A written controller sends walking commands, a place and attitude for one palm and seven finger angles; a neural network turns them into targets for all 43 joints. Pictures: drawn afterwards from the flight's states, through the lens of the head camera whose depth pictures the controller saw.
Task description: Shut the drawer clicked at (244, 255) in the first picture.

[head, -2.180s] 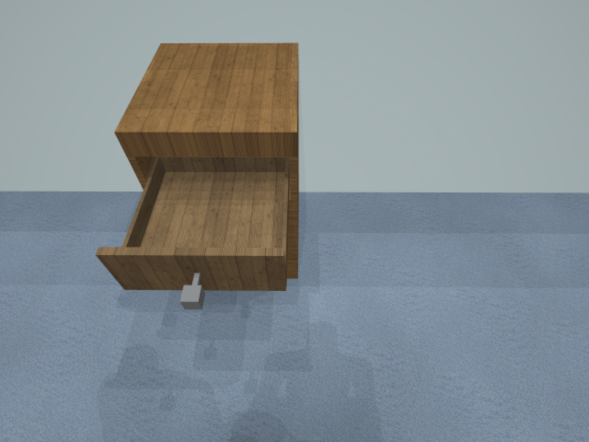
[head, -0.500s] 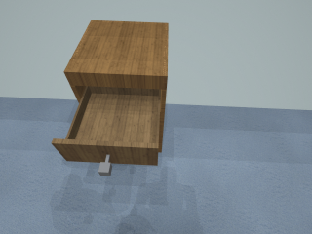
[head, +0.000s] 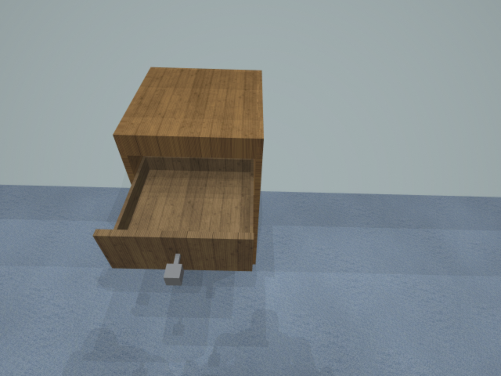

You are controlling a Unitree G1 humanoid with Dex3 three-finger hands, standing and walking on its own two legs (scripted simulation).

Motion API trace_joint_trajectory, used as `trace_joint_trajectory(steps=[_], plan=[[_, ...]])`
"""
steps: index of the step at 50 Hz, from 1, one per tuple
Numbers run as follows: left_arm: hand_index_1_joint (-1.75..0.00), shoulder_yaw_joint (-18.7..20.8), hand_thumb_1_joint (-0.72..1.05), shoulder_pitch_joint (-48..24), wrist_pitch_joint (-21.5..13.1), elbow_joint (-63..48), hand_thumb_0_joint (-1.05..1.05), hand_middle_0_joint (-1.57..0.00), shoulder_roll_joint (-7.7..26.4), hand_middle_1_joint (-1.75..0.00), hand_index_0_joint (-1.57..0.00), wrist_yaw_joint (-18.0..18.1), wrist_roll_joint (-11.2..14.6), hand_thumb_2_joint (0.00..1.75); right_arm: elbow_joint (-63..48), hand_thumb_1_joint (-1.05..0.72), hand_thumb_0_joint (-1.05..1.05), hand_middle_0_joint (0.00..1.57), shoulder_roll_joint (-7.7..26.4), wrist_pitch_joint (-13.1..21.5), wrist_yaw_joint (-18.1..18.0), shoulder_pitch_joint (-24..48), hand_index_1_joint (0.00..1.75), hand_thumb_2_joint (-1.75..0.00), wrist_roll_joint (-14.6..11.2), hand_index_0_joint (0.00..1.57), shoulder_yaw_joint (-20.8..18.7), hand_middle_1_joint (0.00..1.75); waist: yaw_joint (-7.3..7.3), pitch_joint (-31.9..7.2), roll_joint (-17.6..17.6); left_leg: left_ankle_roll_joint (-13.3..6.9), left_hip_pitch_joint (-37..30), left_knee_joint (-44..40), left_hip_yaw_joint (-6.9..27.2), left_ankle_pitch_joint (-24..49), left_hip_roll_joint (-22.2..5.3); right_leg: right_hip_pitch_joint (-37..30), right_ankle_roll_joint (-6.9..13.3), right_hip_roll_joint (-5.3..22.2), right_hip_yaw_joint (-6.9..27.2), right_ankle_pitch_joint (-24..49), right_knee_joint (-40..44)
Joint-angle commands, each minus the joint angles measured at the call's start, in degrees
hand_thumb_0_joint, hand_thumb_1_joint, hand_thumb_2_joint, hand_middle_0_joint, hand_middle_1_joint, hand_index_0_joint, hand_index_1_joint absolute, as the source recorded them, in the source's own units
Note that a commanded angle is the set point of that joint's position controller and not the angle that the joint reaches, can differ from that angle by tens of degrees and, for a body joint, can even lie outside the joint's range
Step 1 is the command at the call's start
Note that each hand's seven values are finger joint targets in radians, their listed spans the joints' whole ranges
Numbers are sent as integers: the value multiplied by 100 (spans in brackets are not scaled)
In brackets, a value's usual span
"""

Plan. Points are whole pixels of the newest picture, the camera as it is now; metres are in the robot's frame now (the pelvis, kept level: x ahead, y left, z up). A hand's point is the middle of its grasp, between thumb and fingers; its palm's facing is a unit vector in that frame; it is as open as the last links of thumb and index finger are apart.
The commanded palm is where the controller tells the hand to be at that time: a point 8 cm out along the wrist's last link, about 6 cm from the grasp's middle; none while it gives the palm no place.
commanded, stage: come to a stop and stand still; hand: left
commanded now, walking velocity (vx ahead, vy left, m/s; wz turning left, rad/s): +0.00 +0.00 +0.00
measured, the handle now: (175, 267) +0.41 +0.21 -0.21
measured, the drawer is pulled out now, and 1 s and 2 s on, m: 0.30 0.30 0.30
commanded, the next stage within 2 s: look again from close up in 0.46 s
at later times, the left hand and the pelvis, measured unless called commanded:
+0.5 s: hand out of the picture -0.08 +0.19 -0.17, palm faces +0.00 -0.98 -0.20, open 7.3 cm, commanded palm none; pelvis -0.04 +0.02 +0.01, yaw -1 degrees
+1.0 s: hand out of the picture -0.04 +0.17 -0.17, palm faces +0.01 -0.99 -0.17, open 7.3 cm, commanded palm none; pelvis -0.02 +0.02 +0.01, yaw -2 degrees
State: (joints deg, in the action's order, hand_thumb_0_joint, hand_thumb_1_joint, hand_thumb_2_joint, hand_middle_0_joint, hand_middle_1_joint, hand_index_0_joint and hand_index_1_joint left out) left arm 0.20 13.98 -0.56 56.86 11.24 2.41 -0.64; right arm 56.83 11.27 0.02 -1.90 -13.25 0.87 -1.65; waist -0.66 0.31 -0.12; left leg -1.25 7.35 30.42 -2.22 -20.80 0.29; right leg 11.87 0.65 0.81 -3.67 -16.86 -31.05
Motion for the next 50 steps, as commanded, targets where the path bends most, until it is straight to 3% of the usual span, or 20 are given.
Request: trace_joint_trajectory(steps=[1, 6, 12, 27, 34, 50], plan=[[-30, 59, 90, 220, -35, -238, 0, -20, 638, -30, -20, 14, -9, 90, -208, -90, 0, 20, 558, 86, 38, -185, 30, -90, 20, 20, -1, 30, 53, 524, -221, -88, 615, -829, 559, 1274, -588, 43, 136, 506, 725, 868, 786], [-30, 24, 90, 221, 0, -182, 0, -20, 621, -30, -20, -6, -29, 90, -156, -90, 0, 20, 591, 57, 86, -207, 30, -90, 20, 20, 26, 30, 51, 727, -113, -92, 882, -1230, 639, 130, -570, 191, 62, 463, 750, -40, 1065], [-30, 10, 90, 484, 9, -51, 0, -20, 475, -30, -20, -9, -53, 90, -37, -90, 0, 20, 588, 45, 107, -329, 30, -90, 13, 20, 11, 30, 84, 685, -70, -124, 1110, -1547, 760, -564, -608, 151, -8, 419, 655, -162, 1021], [-30, -58, 90, 993, -73, 543, 0, -20, 122, -30, -20, 33, -20, 90, 588, -90, 0, 20, 276, 87, 65, -842, 30, -90, -64, 20, 75, 30, 68, 472, 43, -144, 761, -1445, 679, 197, -617, 14, -1, 511, 621, 547, 951], [-30, -65, 90, 1064, -82, 688, 0, -20, -3, -30, -20, 55, -14, 90, 727, -90, 0, 20, 157, 93, 33, -903, 30, -90, -69, 20, 103, 30, 65, 591, 60, -118, 669, -1372, 581, 502, -595, 61, 6, 521, 640, 729, 933], [-30, -30, 90, 975, -108, 683, 0, -20, -42, -30, -20, 62, -8, 90, 779, -90, 0, 20, 70, 123, -4, -823, 30, -90, -61, 20, 118, 30, 55, 478, 78, -101, 338, -1228, 448, 1287, -597, -82, 39, 550, 696, 1342, 919]])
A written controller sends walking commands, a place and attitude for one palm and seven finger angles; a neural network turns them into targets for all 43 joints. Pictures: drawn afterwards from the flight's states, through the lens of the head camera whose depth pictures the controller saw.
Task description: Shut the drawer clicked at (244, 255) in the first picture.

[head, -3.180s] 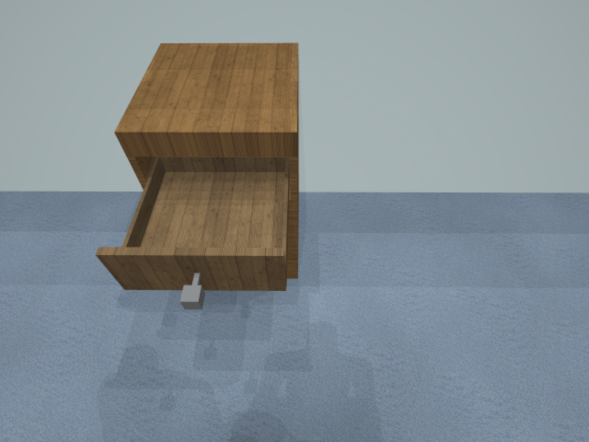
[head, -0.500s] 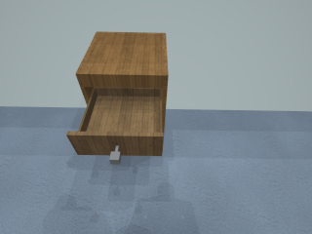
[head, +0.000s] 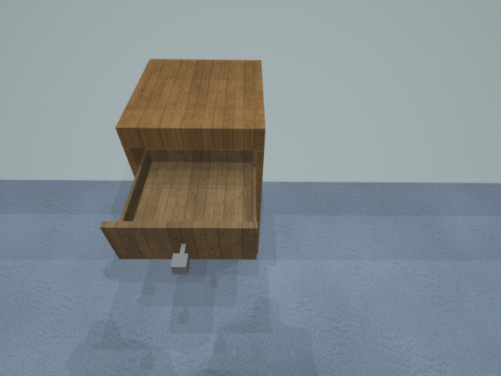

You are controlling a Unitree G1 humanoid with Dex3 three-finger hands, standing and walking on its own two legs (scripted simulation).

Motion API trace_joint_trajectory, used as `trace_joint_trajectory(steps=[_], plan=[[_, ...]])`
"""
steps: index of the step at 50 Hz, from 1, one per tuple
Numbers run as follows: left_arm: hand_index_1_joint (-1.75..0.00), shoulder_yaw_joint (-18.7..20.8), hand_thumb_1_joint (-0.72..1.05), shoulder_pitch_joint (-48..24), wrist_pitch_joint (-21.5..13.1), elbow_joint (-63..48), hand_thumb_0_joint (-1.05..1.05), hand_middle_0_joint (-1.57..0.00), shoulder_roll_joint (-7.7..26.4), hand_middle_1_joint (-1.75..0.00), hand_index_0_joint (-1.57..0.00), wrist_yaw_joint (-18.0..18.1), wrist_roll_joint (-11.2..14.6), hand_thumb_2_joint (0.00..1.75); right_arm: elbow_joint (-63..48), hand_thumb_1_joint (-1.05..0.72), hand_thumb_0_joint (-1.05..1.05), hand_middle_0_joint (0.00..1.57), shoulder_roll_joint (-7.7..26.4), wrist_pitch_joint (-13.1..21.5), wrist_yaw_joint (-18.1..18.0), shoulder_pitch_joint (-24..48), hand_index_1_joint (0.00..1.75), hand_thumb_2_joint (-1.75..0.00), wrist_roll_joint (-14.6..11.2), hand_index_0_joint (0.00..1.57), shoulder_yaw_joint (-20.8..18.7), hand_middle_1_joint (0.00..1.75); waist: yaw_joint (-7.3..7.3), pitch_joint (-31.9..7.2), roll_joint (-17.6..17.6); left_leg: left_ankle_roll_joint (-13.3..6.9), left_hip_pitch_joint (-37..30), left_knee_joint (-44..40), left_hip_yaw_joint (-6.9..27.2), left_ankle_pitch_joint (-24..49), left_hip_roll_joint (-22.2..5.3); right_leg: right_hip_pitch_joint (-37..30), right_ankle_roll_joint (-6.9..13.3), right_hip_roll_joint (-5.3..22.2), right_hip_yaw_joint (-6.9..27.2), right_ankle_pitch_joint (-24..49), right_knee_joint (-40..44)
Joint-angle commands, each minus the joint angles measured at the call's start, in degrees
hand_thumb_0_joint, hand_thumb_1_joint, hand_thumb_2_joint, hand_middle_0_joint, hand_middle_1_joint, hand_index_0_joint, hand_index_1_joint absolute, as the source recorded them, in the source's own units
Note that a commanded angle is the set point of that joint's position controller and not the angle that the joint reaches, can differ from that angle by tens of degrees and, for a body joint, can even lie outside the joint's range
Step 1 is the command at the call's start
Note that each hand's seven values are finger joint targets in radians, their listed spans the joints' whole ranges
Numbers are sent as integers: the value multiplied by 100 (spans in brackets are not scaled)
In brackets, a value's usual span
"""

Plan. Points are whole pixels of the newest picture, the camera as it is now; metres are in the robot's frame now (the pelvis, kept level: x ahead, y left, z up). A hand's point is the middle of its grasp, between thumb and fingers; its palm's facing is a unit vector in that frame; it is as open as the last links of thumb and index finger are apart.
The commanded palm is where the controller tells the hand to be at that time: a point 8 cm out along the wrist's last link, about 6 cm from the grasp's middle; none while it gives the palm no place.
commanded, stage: look again from close up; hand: left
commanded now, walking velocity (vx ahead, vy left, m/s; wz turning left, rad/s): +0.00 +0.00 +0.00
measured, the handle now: (181, 257) +0.43 +0.20 -0.22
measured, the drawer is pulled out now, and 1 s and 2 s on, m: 0.30 0.30 0.30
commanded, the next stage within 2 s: shuffle to correct the standing spot in 0.06 s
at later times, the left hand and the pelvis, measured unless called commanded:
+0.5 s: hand out of the picture +0.00 +0.15 -0.18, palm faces +0.05 -0.99 -0.16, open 7.3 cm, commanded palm none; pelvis +0.05 -0.01 -0.01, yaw +0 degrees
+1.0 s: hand (150, 374) +0.16 +0.20 -0.18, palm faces +0.09 -0.98 -0.19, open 7.3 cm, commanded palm none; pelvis +0.15 +0.02 +0.00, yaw +3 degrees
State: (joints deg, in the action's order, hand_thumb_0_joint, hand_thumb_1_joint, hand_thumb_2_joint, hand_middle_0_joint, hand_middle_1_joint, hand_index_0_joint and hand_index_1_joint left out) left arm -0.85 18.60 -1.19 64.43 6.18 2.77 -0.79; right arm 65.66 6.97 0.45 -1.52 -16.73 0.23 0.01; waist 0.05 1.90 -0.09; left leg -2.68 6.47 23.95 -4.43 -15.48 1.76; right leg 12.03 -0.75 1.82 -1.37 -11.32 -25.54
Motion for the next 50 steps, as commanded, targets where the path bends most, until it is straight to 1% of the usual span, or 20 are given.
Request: trace_joint_trajectory(steps=[1, 8, 13, 16, 21, 25, 27, 28, 29, 31, 32, 34, 35, 36, 37, 38, 40, 44, 47, 50], plan=[[-30, 80, 90, 491, -38, -90, 0, -20, 498, -30, -20, 27, 0, 90, -87, -90, 0, 20, 503, 73, -38, -446, 30, -90, -4, 20, -49, 30, -14, 387, 43, 48, 450, -606, 652, 725, -758, -77, 179, 444, 444, 752, 391], [-30, 81, 90, 469, -42, -74, 0, -20, 501, -30, -20, 19, 7, 90, -67, -90, 0, 20, 519, 70, -41, -432, 30, -90, 4, 20, -42, 30, -14, 344, 53, 63, 374, -631, 646, 731, -754, -143, 187, 459, 467, 762, 439], [-30, 148, 90, 491, 17, -126, 0, -20, 546, -30, -20, -51, -59, 90, -69, -90, 0, 20, 604, -11, -6, -522, 30, -90, 62, 20, -100, 30, 1, 739, 51, -45, 759, -723, 760, -1330, -684, 283, 265, 334, 521, -1391, 496], [-30, 199, 90, 538, 27, -196, 0, -20, 563, -30, -20, -94, -78, 90, -122, -90, 0, 20, 602, -18, 9, -604, 30, -90, 72, 20, -130, 30, 13, 989, 33, -129, 984, -760, 866, -1764, -713, 493, 322, 261, 537, -1729, 438], [-30, 217, 90, 623, -41, -227, 0, -20, 458, -30, -20, -131, -51, 90, -136, -90, 0, 20, 576, 113, -33, -815, 30, -90, 50, 20, -116, 30, -21, 792, -210, -245, 748, -541, 906, -825, -801, 350, 430, 202, 400, -714, -25], [-30, 271, 90, 919, -122, -136, 0, -20, 521, -30, -20, -109, -49, 90, -156, -90, 0, 20, 539, 219, -84, -830, 30, -90, 31, 20, -90, 30, 91, 338, 135, -232, 834, 328, 583, 709, -633, -431, 516, 417, 386, 738, -353], [-30, 361, 90, 1361, -160, 20, 0, -20, 792, -30, -20, -74, -34, 90, -288, -90, 0, 20, 419, 232, -73, -688, 30, -90, 38, 20, -72, 30, 235, 142, 838, -51, 1628, 1214, 145, 308, -239, -1354, 805, 1011, 1013, 1785, -87], [-30, 407, 90, 1552, -172, 91, 0, -20, 920, -30, -20, -42, -34, 90, -355, -90, 0, 20, 344, 220, -64, -510, 30, -90, 42, 20, -80, 30, 287, 139, 1217, 39, 2008, 1718, -59, -646, -173, -1594, 1068, 1457, 1497, 2149, 199], [-30, 431, 90, 1637, -185, 116, 0, -20, 926, -30, -20, -14, -64, 90, -461, -90, 0, 20, 332, 215, -59, -276, 30, -90, 49, 20, -80, 30, 370, 215, 1255, 73, 2387, 2137, -7, -1498, -228, -1766, 1346, 1680, 1767, 2578, 338], [-30, 451, 90, 1544, -184, 70, 0, -20, 925, -30, -20, 25, -125, 90, -577, -90, 0, 20, 315, 233, -13, -60, 30, -90, 28, 20, -113, 30, 367, 237, 846, 49, 2615, 2359, 159, -1921, -379, -1823, 1540, 1859, 1698, 2884, 331], [-30, 438, 90, 1239, -169, -4, 0, -20, 888, -30, -20, 29, -138, 90, -551, -90, 0, 20, 296, 246, 6, -125, 30, -90, 15, 20, -121, 30, 199, 315, 793, 20, 2293, 1986, 234, -1795, -455, -1462, 1434, 1758, 1437, 2784, 170], [-30, 390, 90, 279, -131, -252, 0, -20, 797, -30, -20, -29, -48, 90, -133, -90, 0, 20, 233, 284, 6, -1280, 30, -90, 45, 20, -130, 30, -523, 117, 439, -35, 36, 40, -50, -261, -193, 44, 862, 984, 346, 2257, -828], [-30, 357, 90, 73, -112, -405, 0, -20, 524, -30, -20, -81, 13, 90, 150, -90, 0, 20, 689, 349, -49, -2118, 30, -90, 135, 20, -224, 30, -782, -24, -795, -362, -979, -584, 1339, 658, -1050, 1218, 418, 163, -227, 816, -2505], [-30, 273, 90, -41, -126, -603, 0, -20, 288, -30, -20, -101, 21, 90, 272, -90, 0, 20, 1176, 341, -116, -2568, 30, -90, 132, 20, -304, 30, -794, 7, -2095, -675, -1467, -977, 2797, 2404, -2281, 2492, 110, -375, -434, -2111, -3682], [-30, 366, 90, -40, -35, -593, 0, -20, 477, -30, -20, -67, -6, 90, 172, -90, 0, 20, 1127, 219, -129, -2212, 30, -90, 128, 20, -291, 30, -642, 190, -1273, -953, -925, -879, 2783, 2275, -2554, 2467, 241, -126, 174, -2201, -4251], [-30, 379, 90, -19, -11, -477, 0, -20, 451, -30, -20, -72, -86, 90, -16, -90, 0, 20, 815, 230, -83, -1596, 30, -90, 128, 20, -218, 30, -365, 727, -720, -902, -94, -1022, 2210, 1461, -2339, 2434, 275, 108, 215, -1819, -4376], [-30, 344, 90, 42, 11, -389, 0, -20, 318, -30, -20, -186, -121, 90, -272, -90, 0, 20, 656, 302, -51, -1009, 30, -90, 104, 20, -154, 30, -134, 1245, -408, -929, 556, -1254, 1770, 1322, -2001, 2429, 148, 247, 95, -1052, -4622], [-30, 330, 90, 215, 54, -360, 0, -20, 231, -30, -20, -247, -92, 90, -236, -90, 0, 20, 621, 434, -77, -1037, 30, -90, 66, 20, -121, 30, 14, 649, -466, -756, -43, -955, 707, 3242, -1579, 2633, 59, 140, -93, -376, -4995], [-30, 319, 90, 89, 122, -432, 0, -20, 232, -30, -20, -182, -72, 90, -227, -90, 0, 20, 532, 428, -129, -962, 30, -90, 79, 20, -55, 30, 61, 477, -499, -586, -107, -589, 418, 4938, -1515, 2540, 39, 55, -66, -197, -4751], [-30, 290, 90, -124, 156, -535, 0, -20, 248, -30, -20, -116, -36, 90, -221, -90, 0, 20, 566, 364, -190, -763, 30, -90, 122, 20, -57, 30, 68, 324, -727, -431, -332, -178, 322, 6010, -1523, 2087, 98, 39, -128, -227, -3574]])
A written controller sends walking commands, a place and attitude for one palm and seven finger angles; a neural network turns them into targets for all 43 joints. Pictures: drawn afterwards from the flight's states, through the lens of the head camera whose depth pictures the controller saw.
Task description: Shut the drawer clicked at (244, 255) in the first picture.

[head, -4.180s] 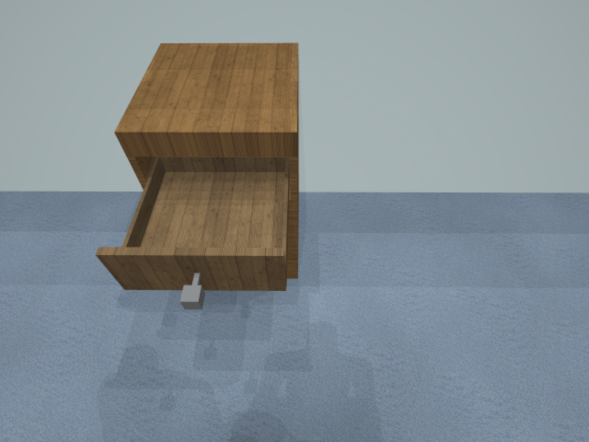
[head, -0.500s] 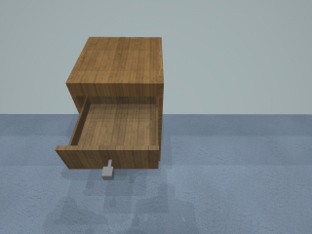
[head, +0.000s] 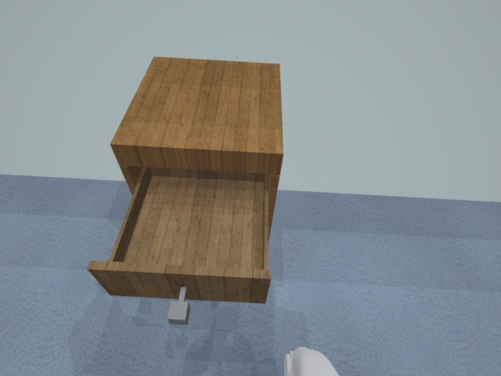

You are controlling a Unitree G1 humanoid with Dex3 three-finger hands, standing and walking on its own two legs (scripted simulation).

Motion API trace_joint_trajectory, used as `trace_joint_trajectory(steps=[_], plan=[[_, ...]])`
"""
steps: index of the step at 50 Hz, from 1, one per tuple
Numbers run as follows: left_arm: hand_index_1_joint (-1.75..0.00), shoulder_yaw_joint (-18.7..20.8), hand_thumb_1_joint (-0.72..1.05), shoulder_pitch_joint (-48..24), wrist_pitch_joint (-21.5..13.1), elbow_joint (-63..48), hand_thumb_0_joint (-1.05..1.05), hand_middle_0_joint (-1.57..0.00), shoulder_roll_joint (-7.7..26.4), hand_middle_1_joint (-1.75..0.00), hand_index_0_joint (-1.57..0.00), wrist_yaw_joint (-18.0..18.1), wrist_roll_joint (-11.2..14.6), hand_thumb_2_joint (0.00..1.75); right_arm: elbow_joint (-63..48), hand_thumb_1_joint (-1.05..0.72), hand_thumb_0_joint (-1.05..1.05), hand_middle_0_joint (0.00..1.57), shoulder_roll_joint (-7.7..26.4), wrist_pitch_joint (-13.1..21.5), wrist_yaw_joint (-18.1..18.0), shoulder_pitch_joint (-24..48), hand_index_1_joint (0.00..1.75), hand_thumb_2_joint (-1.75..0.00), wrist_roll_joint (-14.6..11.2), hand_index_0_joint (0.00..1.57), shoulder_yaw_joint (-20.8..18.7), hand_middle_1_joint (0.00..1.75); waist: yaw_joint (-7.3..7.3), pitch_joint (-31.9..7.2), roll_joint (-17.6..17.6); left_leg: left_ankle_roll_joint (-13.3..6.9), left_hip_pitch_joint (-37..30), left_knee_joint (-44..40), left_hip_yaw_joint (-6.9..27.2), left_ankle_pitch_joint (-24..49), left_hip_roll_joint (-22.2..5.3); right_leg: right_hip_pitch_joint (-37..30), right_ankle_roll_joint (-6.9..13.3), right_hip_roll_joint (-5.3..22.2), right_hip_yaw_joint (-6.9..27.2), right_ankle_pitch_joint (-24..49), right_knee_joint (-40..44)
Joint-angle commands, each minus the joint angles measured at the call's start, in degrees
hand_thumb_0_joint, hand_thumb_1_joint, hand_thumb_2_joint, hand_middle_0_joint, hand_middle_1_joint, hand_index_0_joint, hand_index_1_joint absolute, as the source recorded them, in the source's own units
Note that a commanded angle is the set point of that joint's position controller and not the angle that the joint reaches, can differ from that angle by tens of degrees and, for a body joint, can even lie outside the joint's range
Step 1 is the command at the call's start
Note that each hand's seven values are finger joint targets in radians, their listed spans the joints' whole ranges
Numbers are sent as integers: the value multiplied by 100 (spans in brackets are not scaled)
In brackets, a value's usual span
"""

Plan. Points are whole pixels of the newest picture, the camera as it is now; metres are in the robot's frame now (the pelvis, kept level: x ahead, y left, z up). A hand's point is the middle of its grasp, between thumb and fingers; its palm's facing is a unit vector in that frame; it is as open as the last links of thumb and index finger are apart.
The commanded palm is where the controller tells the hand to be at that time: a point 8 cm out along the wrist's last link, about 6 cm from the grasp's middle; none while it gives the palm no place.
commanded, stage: come to a stop and stand still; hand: left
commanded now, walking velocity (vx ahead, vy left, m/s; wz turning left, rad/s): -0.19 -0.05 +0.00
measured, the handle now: (180, 304) +0.29 +0.17 -0.22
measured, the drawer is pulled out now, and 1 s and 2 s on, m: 0.30 0.30 0.30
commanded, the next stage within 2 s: look again from close up in 1.42 s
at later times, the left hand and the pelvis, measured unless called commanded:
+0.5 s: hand out of the picture +0.05 +0.18 -0.18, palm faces +0.07 -0.97 -0.25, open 7.3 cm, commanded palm none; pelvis +0.00 +0.00 -0.01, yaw +2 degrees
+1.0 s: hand out of the picture -0.05 +0.17 -0.17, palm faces +0.01 -0.98 -0.21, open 7.4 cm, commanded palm none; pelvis -0.01 +0.00 -0.01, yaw -1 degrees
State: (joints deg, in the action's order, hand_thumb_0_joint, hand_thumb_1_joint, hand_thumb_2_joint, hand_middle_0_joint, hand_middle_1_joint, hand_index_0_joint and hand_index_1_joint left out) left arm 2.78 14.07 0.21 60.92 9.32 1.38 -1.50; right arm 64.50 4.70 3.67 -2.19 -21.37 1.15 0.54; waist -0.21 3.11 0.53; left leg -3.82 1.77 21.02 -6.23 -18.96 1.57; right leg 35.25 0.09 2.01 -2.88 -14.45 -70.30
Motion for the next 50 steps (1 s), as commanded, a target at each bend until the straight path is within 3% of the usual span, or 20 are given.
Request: trace_joint_trajectory(steps=[1, 3, 5, 6, 7, 8, 11, 18, 22, 23, 25, 28, 29, 32, 36, 38, 40, 42, 46, 50], plan=[[-30, -90, 90, 302, 3, -203, 0, -20, -2, -30, -20, 35, 34, 90, -109, -90, 0, 20, 844, 16, -133, -205, 30, -90, 23, 20, -129, 30, 106, 144, -697, -269, 164, 278, 486, 6827, -1537, -627, 51, -22, -93, 47, 1514], [-30, -49, 90, 682, -79, -203, 0, -20, 127, -30, -20, 60, 39, 90, -106, -90, 0, 20, 1156, -62, -130, -79, 30, -90, -26, 20, -246, 30, 269, -318, -720, -185, -159, 876, 563, 7271, -1575, -1569, 128, -143, -242, 143, 2935], [-30, 21, 90, 1263, -140, -10, 0, -20, 317, -30, -20, 98, 28, 90, -134, -90, 0, 20, 1162, -155, -108, -8, 30, -90, -120, 20, -335, 30, 454, -563, -616, -36, -9, 1672, 610, 6199, -1337, -2570, 141, -41, -226, 1410, 4151], [-30, 56, 90, 1505, -183, 80, 0, -20, 592, -30, -20, 144, 28, 90, -165, -90, 0, 20, 953, -189, -91, -80, 30, -90, -155, 20, -333, 30, 462, -684, -29, 150, 581, 2398, 565, 4604, -875, -3267, 256, 372, 299, 3956, 4494], [-30, 116, 90, 1489, -220, 102, 0, -20, 929, -30, -20, 203, 11, 90, -196, -90, 0, 20, 604, -246, -76, -405, 30, -90, -211, 20, -349, 30, 244, -916, 951, 400, 1530, 3609, 391, 19, -36, -3876, 993, 1609, 1691, 7338, 4172], [-30, 56, 90, 1234, -226, -2, 0, -20, 983, -30, -20, 187, 62, 90, -150, -90, 0, 20, 509, -355, -102, -624, 30, -90, -251, 20, -378, 30, 11, -1064, 794, 397, 1353, 4263, 827, -1658, -36, -3212, 1565, 2350, 1741, 7554, 4503], [-30, -17, 90, 127, -148, -319, 0, -20, 649, -30, -20, 224, -9, 90, -143, -90, 0, 20, 255, -589, -43, -260, 30, -90, -162, 20, -352, 30, -281, 3, 498, 517, 1350, 4276, 738, -1455, -301, -1570, 1422, 1783, 1093, 5314, 4917], [-30, 164, 90, 206, -36, -452, 0, -20, 980, -30, -20, 218, -48, 90, -347, -90, 0, 20, 471, -586, 63, 48, 30, -90, -124, 20, -366, 30, -27, -667, 767, 661, 1468, 2817, 346, -1097, -240, -2457, 1309, 1512, 1022, 4355, 4682], [-30, 134, 90, -98, 79, -545, 0, -20, 978, -30, -20, 184, -8, 90, -271, -90, 0, 20, 469, -534, 85, -361, 30, -90, -129, 20, -340, 30, -291, -561, 618, 574, 193, 648, 138, 511, -217, -1508, 800, 1133, 891, 1447, 4595], [-30, 71, 90, 92, -7, -555, 0, -20, 1086, -30, -20, 362, 54, 90, -800, -90, 0, 20, 1170, -440, 82, 66, 30, -90, -127, 20, -460, 30, -271, -1422, -248, 566, 735, 692, 55, 429, -523, -2762, 459, 1009, 773, 2472, 3916], [-30, -22, 90, 108, 66, -748, 0, -20, 743, -30, -20, 227, 77, 90, -1179, -90, 0, 20, 1151, -369, 101, 542, 30, -90, 16, 20, -391, 30, -9, -832, -1250, 236, 1185, 30, 742, -208, -862, -1913, 270, 394, 404, -579, 3835], [-30, -76, 90, 218, 274, -698, 0, -20, 604, -30, -20, 26, -91, 90, -1482, -90, 0, 20, 1557, -437, 141, 964, 30, -90, 115, 20, -386, 30, 85, 888, -1770, -160, 3282, -1411, 1714, -3052, -1465, -1836, 158, -244, -272, -759, 2566], [-30, -66, 90, 444, 287, -661, 0, -20, 566, -30, -20, 0, -123, 90, -1547, -90, 0, 20, 1636, -462, 156, 1007, 30, -90, 114, 20, -392, 30, 171, 1149, -1305, -304, 3673, -1505, 1833, -3203, -1585, -1781, 177, -309, -222, -785, 1963], [-30, -49, 90, 774, 207, -697, 0, -20, 496, -30, -20, -19, -93, 90, -1526, -90, 0, 20, 1681, -445, 197, 911, 30, -90, 116, 20, -371, 30, 270, 1087, -461, -533, 3341, -1302, 1825, -2541, -1685, -1389, 191, -271, -53, -1006, 1175], [-30, -83, 90, 902, 2, -767, 0, -20, 385, -30, -20, -79, -61, 90, -1397, -90, 0, 20, 1670, -374, 132, 381, 30, -90, 141, 20, -363, 30, 79, 544, -297, -410, 2084, -531, 1596, -1748, -1532, -1711, 213, -284, -112, -951, 3703], [-30, -79, 90, 1071, -68, -775, 0, -20, 481, -30, -20, -57, -75, 90, -1370, -90, 0, 20, 1392, -349, 120, 163, 30, -90, 66, 20, -307, 30, 44, 300, 198, -172, 2100, 193, 1196, -1294, -1067, -2114, 416, -10, 656, -875, 4806], [-30, -77, 90, 1039, -130, -745, 0, -20, 806, -30, -20, -32, -49, 90, -1411, -90, 0, 20, 1029, -315, 132, 176, 30, -90, 2, 20, -199, 30, -102, 35, 913, 159, 1926, 1450, 194, -608, -235, -1907, 968, 982, 2056, -1498, 5612], [-30, -36, 90, 867, -239, -715, 0, -20, 771, -30, -20, 20, -23, 90, -1315, -90, 0, 20, 981, -319, 140, 243, 30, -90, 8, 20, -173, 30, -79, -135, 1257, 243, 2236, 2325, 369, -788, -224, -2329, 1316, 1171, 2426, -361, 5771], [-30, -107, 90, 627, -264, -569, 0, -20, 742, -30, -20, 48, -3, 90, -933, -90, 0, 20, 771, -265, 120, 111, 30, -90, -67, 20, -102, 30, -196, -203, 323, 315, 1592, 1468, 281, -500, -218, -2526, 1262, 902, 1373, 2056, 5090], [-30, -208, 90, 751, -198, -344, 0, -20, 509, -30, -20, 13, 92, 90, -549, -90, 0, 20, 875, -138, 28, -128, 30, -90, -45, 20, -52, 30, -83, -183, -403, 156, 519, 63, 756, 1311, -585, -2120, 527, 223, 793, 1221, 4445]])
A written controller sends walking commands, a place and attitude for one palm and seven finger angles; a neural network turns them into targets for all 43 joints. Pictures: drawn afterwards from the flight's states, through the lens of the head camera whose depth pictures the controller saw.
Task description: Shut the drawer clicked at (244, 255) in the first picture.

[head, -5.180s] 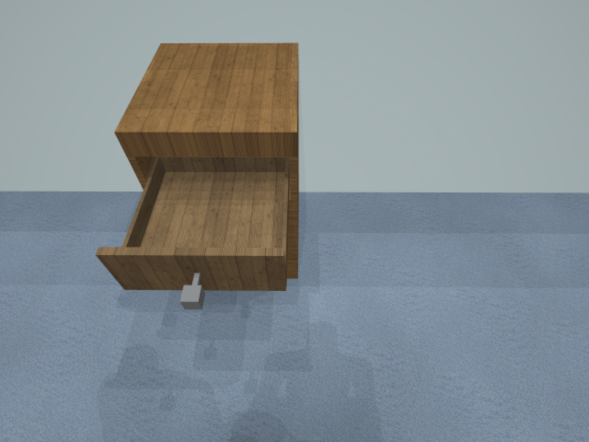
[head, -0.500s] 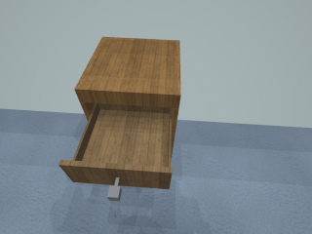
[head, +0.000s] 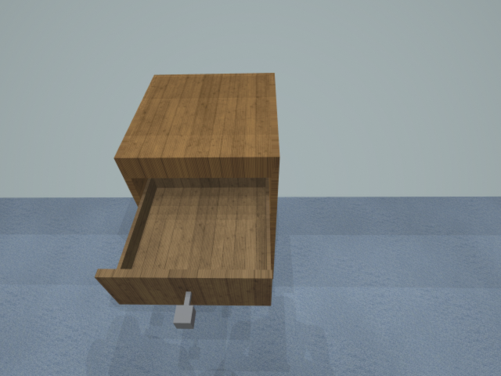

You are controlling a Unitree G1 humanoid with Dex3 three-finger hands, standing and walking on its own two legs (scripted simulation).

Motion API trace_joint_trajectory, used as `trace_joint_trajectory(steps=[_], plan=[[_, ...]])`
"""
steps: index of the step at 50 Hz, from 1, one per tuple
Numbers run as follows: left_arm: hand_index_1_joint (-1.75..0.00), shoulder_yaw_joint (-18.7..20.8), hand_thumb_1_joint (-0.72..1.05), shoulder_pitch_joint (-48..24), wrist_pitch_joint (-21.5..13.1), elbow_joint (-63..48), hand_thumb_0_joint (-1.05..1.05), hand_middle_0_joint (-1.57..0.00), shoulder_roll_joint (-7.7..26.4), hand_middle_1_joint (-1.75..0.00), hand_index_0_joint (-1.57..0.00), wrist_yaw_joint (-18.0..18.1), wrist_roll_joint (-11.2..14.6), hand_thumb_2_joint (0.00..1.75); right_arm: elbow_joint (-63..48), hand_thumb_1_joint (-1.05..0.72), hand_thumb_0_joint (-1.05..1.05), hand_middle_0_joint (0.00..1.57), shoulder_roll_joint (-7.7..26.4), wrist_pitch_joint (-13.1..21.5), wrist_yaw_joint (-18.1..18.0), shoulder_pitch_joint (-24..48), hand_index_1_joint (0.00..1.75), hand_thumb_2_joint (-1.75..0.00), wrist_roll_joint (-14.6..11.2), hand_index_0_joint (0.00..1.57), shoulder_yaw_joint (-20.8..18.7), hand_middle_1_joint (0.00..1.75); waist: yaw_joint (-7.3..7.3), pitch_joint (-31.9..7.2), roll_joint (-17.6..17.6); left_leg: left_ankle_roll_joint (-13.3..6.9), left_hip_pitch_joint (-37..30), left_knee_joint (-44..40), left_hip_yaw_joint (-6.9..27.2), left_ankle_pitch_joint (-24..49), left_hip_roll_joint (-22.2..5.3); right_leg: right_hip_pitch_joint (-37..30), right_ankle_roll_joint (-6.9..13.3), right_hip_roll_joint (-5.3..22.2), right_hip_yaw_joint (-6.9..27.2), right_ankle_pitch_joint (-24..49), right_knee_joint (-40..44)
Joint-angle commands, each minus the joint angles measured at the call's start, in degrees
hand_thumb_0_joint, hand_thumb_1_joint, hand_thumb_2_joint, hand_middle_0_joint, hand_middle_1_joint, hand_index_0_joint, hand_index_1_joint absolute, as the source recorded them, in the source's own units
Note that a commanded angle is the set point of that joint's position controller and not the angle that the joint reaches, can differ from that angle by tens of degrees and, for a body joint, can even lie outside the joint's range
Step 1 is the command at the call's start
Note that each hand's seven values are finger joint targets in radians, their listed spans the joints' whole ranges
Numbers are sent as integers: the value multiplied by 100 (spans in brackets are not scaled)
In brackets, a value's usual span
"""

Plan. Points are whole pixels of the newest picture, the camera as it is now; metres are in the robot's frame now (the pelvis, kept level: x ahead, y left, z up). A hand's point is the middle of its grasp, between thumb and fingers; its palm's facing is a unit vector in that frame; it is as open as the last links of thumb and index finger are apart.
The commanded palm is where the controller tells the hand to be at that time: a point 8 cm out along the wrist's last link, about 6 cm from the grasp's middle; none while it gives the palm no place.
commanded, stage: come to a stop and stand still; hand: left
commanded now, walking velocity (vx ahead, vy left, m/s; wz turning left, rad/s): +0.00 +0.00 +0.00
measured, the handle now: (186, 308) +0.30 +0.18 -0.21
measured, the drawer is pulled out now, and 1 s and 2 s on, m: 0.30 0.30 0.30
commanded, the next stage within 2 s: look again from close up in 0.42 s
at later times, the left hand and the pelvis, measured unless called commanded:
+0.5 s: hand out of the picture +0.03 +0.17 -0.16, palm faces +0.03 -0.97 -0.25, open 7.3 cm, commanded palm none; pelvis +0.01 -0.02 +0.01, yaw +0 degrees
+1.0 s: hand out of the picture -0.01 +0.15 -0.16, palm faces +0.03 -0.98 -0.19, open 7.3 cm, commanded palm none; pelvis +0.01 -0.01 +0.01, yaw +0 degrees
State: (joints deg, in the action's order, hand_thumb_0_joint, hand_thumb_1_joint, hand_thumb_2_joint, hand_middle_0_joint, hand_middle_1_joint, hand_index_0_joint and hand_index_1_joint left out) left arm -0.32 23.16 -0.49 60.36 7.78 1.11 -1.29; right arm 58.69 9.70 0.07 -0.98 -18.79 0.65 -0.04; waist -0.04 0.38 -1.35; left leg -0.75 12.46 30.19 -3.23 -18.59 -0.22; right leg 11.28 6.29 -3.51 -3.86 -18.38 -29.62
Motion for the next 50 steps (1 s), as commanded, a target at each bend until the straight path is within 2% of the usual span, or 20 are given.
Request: trace_joint_trajectory(steps=[1, 2, 3, 4, 6, 8, 11, 13, 17, 19, 21, 25, 29, 32, 35, 36, 41, 45, 46, 50], plan=[[-30, 82, 90, -70, -121, -245, 0, -20, 595, -30, -20, 31, 73, 90, 47, -90, 0, 20, 472, 239, -115, -303, 30, -90, 6, 20, -1, 30, -3, 73, -353, -247, -461, -760, 677, 1760, -653, 233, -186, 675, 813, 1468, 496], [-30, 87, 90, -54, -110, -235, 0, -20, 547, -30, -20, 44, 59, 90, 26, -90, 0, 20, 518, 200, -138, -245, 30, -90, 8, 20, 1, 30, 17, 188, -106, -253, -269, -655, 621, 1539, -704, 181, -220, 689, 864, 1296, 667], [-30, 77, 90, -129, -88, -170, 0, -20, 583, -30, -20, 48, 47, 90, 78, -90, 0, 20, 450, 178, -131, -167, 30, -90, 7, 20, 16, 30, 12, 304, -196, -184, -66, -682, 553, 1210, -621, 144, -225, 786, 933, 1196, 799], [-30, 67, 90, -190, -86, -109, 0, -20, 620, -30, -20, 53, 53, 90, 134, -90, 0, 20, 361, 173, -133, -146, 30, -90, 3, 20, 40, 30, 6, 481, -313, -152, 4, -696, 544, 1218, -550, 102, -205, 836, 971, 1347, 809], [-30, 56, 90, -158, -111, -40, 0, -20, 613, -30, -20, 64, 67, 90, 199, -90, 0, 20, 269, 156, -145, -197, 30, -90, -4, 20, 64, 30, 4, 633, -102, -114, 29, -717, 482, 1211, -508, 52, -228, 883, 1004, 1664, 920], [-30, 38, 90, -161, -120, 56, 0, -20, 592, -30, -20, 84, 87, 90, 277, -90, 0, 20, 276, 150, -160, -316, 30, -90, -10, 20, 74, 30, -19, 504, 99, -81, -51, -727, 425, 1245, -502, -129, -275, 933, 985, 2020, 938], [-30, 40, 90, -199, -141, 64, 0, -20, 623, -30, -20, 100, 103, 90, 350, -90, 0, 20, 293, 174, -165, -351, 30, -90, -12, 20, 77, 30, -21, 189, 133, -59, -197, -747, 398, 1604, -513, -490, -325, 964, 914, 2824, 861], [-30, 44, 90, -209, -147, 38, 0, -20, 636, -30, -20, 117, 112, 90, 385, -90, 0, 20, 321, 170, -172, -377, 30, -90, -18, 20, 86, 30, -21, 56, 239, -45, -234, -738, 395, 1640, -517, -641, -346, 995, 900, 3048, 849], [-30, 52, 90, -271, -138, 15, 0, -20, 660, -30, -20, 133, 110, 90, 421, -90, 0, 20, 317, 146, -164, -351, 30, -90, -19, 20, 92, 30, -15, 250, 341, -29, -158, -834, 363, 1506, -493, -656, -402, 1008, 885, 3148, 930], [-30, 63, 90, -257, -139, 10, 0, -20, 683, -30, -20, 142, 111, 90, 432, -90, 0, 20, 310, 137, -162, -338, 30, -90, -19, 20, 87, 30, -11, 212, 365, -21, -186, -831, 332, 1439, -476, -719, -441, 1038, 884, 3245, 976], [-30, 66, 90, -305, -127, -1, 0, -20, 703, -30, -20, 146, 110, 90, 449, -90, 0, 20, 297, 114, -158, -326, 30, -90, -23, 20, 88, 30, -22, 357, 364, -10, -112, -896, 321, 1268, -458, -667, -465, 1034, 900, 3104, 1051], [-30, 71, 90, -301, -125, -22, 0, -20, 713, -30, -20, 150, 116, 90, 454, -90, 0, 20, 329, 109, -155, -330, 30, -90, -15, 20, 88, 30, -23, 292, 273, -9, -197, -912, 332, 1185, -458, -657, -459, 1034, 958, 2806, 1150], [-30, 65, 90, -314, -116, -22, 0, -20, 717, -30, -20, 145, 108, 90, 451, -90, 0, 20, 330, 94, -147, -322, 30, -90, -17, 20, 85, 30, -38, 429, 236, -13, -189, -943, 334, 1013, -446, -491, -470, 1013, 1014, 2291, 1309], [-30, 64, 90, -289, -118, -5, 0, -20, 728, -30, -20, 141, 104, 90, 458, -90, 0, 20, 321, 89, -144, -315, 30, -90, -20, 20, 90, 30, -28, 513, 220, -6, -155, -927, 318, 941, -428, -444, -515, 1012, 1038, 2165, 1401], [-30, 63, 90, -242, -129, 9, 0, -20, 738, -30, -20, 146, 114, 90, 454, -90, 0, 20, 338, 97, -147, -367, 30, -90, -22, 20, 91, 30, -35, 332, 325, -6, -179, -896, 306, 913, -412, -590, -544, 1045, 1054, 2277, 1426], [-30, 58, 90, -280, -122, 19, 0, -20, 735, -30, -20, 143, 111, 90, 471, -90, 0, 20, 316, 89, -148, -343, 30, -90, -22, 20, 87, 30, -44, 468, 307, -7, -164, -951, 300, 874, -417, -493, -547, 1018, 1046, 2186, 1464], [-30, 49, 90, -231, -117, 37, 0, -20, 708, -30, -20, 137, 109, 90, 496, -90, 0, 20, 287, 92, -144, -419, 30, -90, -24, 20, 90, 30, -45, 535, 208, -16, -128, -962, 307, 779, -409, -389, -554, 989, 1095, 1726, 1579], [-30, 44, 90, -155, -137, 54, 0, -20, 665, -30, -20, 142, 119, 90, 520, -90, 0, 20, 269, 139, -153, -489, 30, -90, -25, 20, 98, 30, -29, 322, 146, -31, -163, -921, 348, 1004, -434, -545, -526, 991, 1034, 2025, 1443], [-30, 30, 90, -174, -134, 71, 0, -20, 653, -30, -20, 136, 120, 90, 520, -90, 0, 20, 267, 139, -156, -454, 30, -90, -25, 20, 101, 30, -27, 411, 114, -37, -159, -963, 361, 1057, -454, -484, -516, 974, 995, 2093, 1421], [-30, 18, 90, -100, -142, 97, 0, -20, 597, -30, -20, 145, 122, 90, 551, -90, 0, 20, 258, 159, -165, -523, 30, -90, -27, 20, 104, 30, -28, 313, 195, -45, -175, -929, 378, 1144, -474, -538, -485, 971, 990, 2235, 1333]])
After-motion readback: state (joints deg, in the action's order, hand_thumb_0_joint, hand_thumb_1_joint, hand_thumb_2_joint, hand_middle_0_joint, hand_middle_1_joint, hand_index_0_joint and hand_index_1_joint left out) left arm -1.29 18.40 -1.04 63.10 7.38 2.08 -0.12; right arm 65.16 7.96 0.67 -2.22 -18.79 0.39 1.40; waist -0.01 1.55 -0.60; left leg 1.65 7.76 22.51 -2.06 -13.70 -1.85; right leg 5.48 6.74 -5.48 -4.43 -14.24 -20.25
